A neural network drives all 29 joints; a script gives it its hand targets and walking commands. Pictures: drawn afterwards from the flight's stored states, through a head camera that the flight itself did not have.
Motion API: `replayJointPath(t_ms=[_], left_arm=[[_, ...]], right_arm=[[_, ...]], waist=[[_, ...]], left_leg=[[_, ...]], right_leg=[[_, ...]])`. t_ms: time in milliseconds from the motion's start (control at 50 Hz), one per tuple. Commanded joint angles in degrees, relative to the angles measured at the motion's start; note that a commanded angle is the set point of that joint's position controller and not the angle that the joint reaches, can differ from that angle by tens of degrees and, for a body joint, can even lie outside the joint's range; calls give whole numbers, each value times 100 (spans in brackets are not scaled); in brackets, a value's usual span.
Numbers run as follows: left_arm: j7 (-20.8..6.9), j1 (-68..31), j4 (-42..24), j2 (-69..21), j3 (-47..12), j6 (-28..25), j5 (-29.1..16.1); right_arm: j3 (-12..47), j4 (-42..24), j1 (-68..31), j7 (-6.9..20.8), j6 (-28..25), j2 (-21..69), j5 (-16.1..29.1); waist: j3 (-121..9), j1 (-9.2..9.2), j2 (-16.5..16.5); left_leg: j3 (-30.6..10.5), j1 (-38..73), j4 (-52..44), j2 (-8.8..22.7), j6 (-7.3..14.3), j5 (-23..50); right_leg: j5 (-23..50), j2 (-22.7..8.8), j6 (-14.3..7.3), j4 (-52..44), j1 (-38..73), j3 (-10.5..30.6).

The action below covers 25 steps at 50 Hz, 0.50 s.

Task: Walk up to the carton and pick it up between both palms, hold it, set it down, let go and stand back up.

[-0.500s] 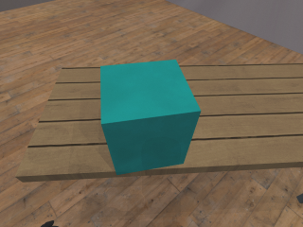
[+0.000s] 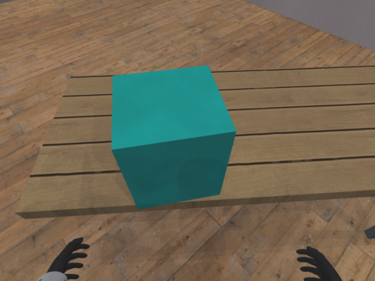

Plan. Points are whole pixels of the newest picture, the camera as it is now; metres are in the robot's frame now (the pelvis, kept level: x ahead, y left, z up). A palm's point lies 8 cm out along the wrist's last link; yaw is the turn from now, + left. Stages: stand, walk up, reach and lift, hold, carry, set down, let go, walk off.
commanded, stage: reach and lift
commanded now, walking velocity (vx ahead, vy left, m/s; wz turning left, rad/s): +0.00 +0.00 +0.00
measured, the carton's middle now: (171, 140) +0.43 +0.03 +0.05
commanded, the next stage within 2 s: none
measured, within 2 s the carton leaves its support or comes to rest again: neither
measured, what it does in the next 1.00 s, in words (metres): steps on the spot: right foot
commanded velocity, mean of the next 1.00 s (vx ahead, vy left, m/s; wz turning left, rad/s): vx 0.00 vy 0.00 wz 0.00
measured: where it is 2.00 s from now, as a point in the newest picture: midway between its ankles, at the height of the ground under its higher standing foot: outside the picture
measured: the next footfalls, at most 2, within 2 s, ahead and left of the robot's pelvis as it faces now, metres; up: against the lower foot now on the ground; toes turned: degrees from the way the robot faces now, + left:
right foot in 0.96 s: -0.02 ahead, -0.06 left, +0.00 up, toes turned -1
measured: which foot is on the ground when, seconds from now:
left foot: down 0.00-1.00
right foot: down 0.00-0.86, up 0.88-0.94, down 0.96-1.00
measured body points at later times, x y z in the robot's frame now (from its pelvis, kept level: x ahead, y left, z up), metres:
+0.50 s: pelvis -0.05 -0.01 +0.00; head -0.04 -0.01 +0.45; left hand +0.17 +0.24 -0.03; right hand +0.13 -0.24 -0.03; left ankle +0.03 +0.15 -0.73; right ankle +0.03 -0.09 -0.73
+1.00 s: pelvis -0.06 +0.00 +0.01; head -0.08 -0.03 +0.46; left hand +0.20 +0.19 +0.04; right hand +0.16 -0.26 +0.01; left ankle +0.03 +0.15 -0.73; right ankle -0.06 -0.06 -0.73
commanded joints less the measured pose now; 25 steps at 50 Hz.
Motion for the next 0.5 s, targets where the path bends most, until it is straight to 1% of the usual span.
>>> replayJointPath(t_ms=[0,20,40,60,80,100,120,140,160,180,200,220,240,260,280,300,320,340,360,380,400,420,440,460,480], left_arm=[[144,443,-1438,467,1048,-823,-168],[158,456,-1494,498,1046,-935,-220],[154,439,-1548,561,1046,-1029,-274],[181,478,-1524,538,1048,-1074,-331],[217,289,-1724,486,1006,-1169,-430],[259,272,-1563,563,1067,-1170,-507],[261,191,-1776,567,1021,-1234,-562],[302,0,-1877,498,959,-1271,-658],[293,-24,-1935,641,1089,-1298,-614],[313,-68,-1976,582,1044,-1270,-691],[324,-142,-2118,556,970,-1247,-683],[309,-359,-2072,653,1021,-1226,-764],[345,-401,-2414,660,974,-1202,-820],[365,-531,-2370,679,1053,-1142,-806],[372,-451,-2349,633,1010,-1082,-836],[363,-478,-2267,603,1013,-991,-803],[378,-522,-2438,633,946,-952,-820],[397,-583,-2503,569,944,-832,-787],[451,-591,-2672,480,856,-739,-809],[467,-776,-2824,533,877,-678,-829],[468,-714,-2903,441,869,-625,-809],[500,-717,-2966,394,841,-592,-827],[548,-855,-3205,230,709,-547,-840],[577,-964,-3250,214,742,-489,-866],[571,-872,-3101,186,714,-434,-823]], right_arm=[[0,-1525,662,-239,-566,-369,251],[-45,-1594,843,-272,-559,-322,281],[-104,-1800,880,-296,-557,-259,223],[-26,-1739,958,-284,-514,-178,243],[52,-2083,855,-289,-516,-8,253],[60,-2080,749,-243,-452,12,254],[46,-2302,738,-283,-403,128,234],[66,-2513,659,-302,-346,228,213],[209,-2689,558,-306,-290,278,235],[275,-3013,593,-316,-195,362,289],[232,-3135,597,-334,-94,399,290],[255,-3319,574,-395,35,410,282],[252,-3654,492,-397,92,415,345],[404,-3767,458,-432,233,484,447],[279,-3938,474,-429,315,392,467],[228,-3942,511,-431,435,343,530],[177,-4039,565,-445,526,299,557],[265,-3965,566,-437,615,282,659],[152,-4071,451,-398,723,215,691],[230,-4308,354,-422,820,211,736],[180,-4318,610,-439,888,275,825],[144,-4558,509,-389,941,225,870],[153,-4536,409,-343,951,223,934],[96,-4652,320,-324,1009,189,900],[122,-4581,252,-296,1079,135,951]], waist=[[-1990,600,-798],[-1929,562,-821],[-1989,575,-945],[-1865,575,-853],[-1831,671,-796],[-1623,701,-623],[-1571,682,-707],[-1496,664,-753],[-1327,787,-900],[-1335,782,-950],[-1407,663,-963],[-1200,656,-1108],[-1203,713,-928],[-1188,788,-961],[-1240,765,-898],[-1052,679,-981],[-1131,648,-868],[-983,654,-708],[-1037,633,-640],[-1119,671,-751],[-1151,587,-696],[-1196,655,-667],[-1495,672,-521],[-1302,660,-678],[-1238,684,-517]], left_leg=[[527,1122,-938,-412,341,1245],[526,1080,-982,-397,347,1213],[535,1051,-1074,-378,385,959],[544,1064,-1157,-369,376,901],[623,876,-1206,-399,373,648],[615,895,-1292,-376,369,501],[630,869,-1292,-345,376,407],[606,860,-1245,-381,382,260],[613,1148,-1022,-463,389,179],[544,1547,-754,-533,339,113],[445,2150,-514,-585,330,184],[432,2196,-383,-617,316,314],[401,2364,-378,-611,284,319],[404,2456,-337,-641,306,308],[371,2520,-438,-609,292,284],[319,2691,-350,-640,279,181],[307,3033,-278,-663,254,272],[264,3148,-241,-659,208,379],[241,3211,-356,-621,202,238],[207,3355,-220,-664,211,241],[181,3432,-115,-681,194,386],[140,3589,-172,-655,186,338],[8,3845,-98,-615,160,376],[46,3646,-173,-599,174,189],[37,3698,-238,-592,189,119]], right_leg=[[3150,-136,444,-1359,2017,86],[3048,-125,453,-1390,2030,103],[2516,-144,445,-1476,2011,139],[2291,-160,427,-1547,1867,146],[1716,-219,410,-1622,1851,251],[1133,-215,357,-1716,1528,180],[622,-287,394,-1847,1490,307],[-63,-386,320,-1952,1167,355],[-831,-607,150,-2180,648,515],[-1499,-843,-29,-2369,-9,630],[-2047,-1034,-161,-2570,-653,722],[-2304,-1141,-195,-2692,-861,818],[-2388,-1214,-264,-2766,-1045,833],[-2602,-1251,-288,-2823,-1095,897],[-2564,-1242,-282,-2876,-970,843],[-2956,-1334,-344,-3048,-1230,919],[-2853,-1322,-434,-3013,-1472,797],[-2939,-1421,-511,-3129,-1646,917],[-2816,-1292,-502,-3034,-1654,730],[-3062,-1374,-580,-3109,-1766,834],[-2966,-1454,-582,-3168,-1860,972],[-3005,-1398,-622,-3156,-1954,860],[-2835,-1363,-716,-3062,-2151,785],[-2903,-1264,-656,-3022,-2156,729],[-2872,-1281,-694,-3030,-2163,723]])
